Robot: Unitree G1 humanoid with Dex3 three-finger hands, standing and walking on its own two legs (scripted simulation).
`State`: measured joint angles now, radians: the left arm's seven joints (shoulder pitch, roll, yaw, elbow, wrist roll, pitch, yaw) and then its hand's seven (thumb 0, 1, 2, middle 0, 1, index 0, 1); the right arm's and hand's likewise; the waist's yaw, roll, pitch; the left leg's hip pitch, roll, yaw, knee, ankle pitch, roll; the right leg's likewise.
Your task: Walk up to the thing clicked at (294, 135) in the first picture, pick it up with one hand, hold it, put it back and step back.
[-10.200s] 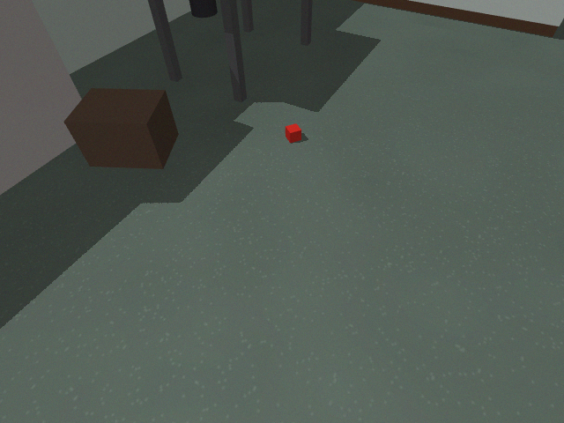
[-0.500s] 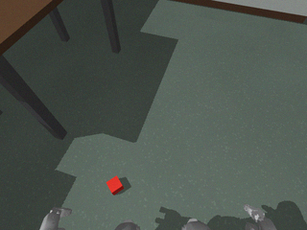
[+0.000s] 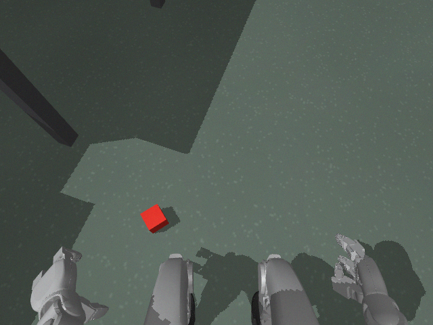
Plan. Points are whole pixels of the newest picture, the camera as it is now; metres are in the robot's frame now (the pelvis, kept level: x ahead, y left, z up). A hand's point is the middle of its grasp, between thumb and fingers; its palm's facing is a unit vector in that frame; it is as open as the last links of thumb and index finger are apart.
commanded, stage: rise first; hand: left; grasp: from above
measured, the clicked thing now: (155, 218) +0.42 +0.24 -0.57
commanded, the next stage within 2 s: none
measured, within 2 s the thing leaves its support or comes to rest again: neither
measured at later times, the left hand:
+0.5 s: hand (113, 246) +0.29 +0.30 -0.33, palm faces -0.32 -0.20 -0.93, open 12.9 cm
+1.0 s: hand (129, 232) +0.34 +0.29 -0.41, palm faces -0.34 -0.27 -0.90, open 13.5 cm
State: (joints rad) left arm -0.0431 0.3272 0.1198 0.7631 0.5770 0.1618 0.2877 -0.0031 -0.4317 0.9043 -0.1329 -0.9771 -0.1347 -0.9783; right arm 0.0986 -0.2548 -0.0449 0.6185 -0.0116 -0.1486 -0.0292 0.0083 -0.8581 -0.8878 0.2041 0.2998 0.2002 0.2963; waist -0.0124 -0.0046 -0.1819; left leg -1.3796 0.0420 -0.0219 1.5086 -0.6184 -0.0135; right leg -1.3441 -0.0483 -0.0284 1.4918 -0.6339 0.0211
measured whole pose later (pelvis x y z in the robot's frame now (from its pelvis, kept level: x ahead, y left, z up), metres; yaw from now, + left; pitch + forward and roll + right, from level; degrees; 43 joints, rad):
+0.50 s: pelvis -0.07 +0.00 -0.18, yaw -3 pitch +34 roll -3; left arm -0.64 0.45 0.14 1.24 0.86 0.18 0.54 0.00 -0.34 0.85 -0.20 -1.01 -0.23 -0.98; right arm 0.07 -0.23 -0.03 0.83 -0.10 -0.15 0.04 0.01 -0.89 -0.90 0.20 0.30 0.20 0.30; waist -0.06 0.02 -0.16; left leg -2.05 0.06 -0.07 2.09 -0.64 -0.02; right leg -2.02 -0.01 -0.03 2.06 -0.64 0.01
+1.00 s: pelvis -0.06 +0.00 -0.24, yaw -5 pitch +34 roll -5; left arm -0.85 0.53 0.23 1.49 0.87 0.18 0.55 0.00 -0.46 0.94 -0.14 -1.04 -0.16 -1.02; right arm 0.13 -0.27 -0.01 0.87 -0.13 -0.24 0.17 0.01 -0.91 -0.90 0.20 0.30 0.20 0.30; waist -0.15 0.03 -0.11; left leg -2.24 0.05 -0.09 2.28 -0.65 0.00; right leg -2.18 -0.01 -0.03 2.23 -0.65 0.04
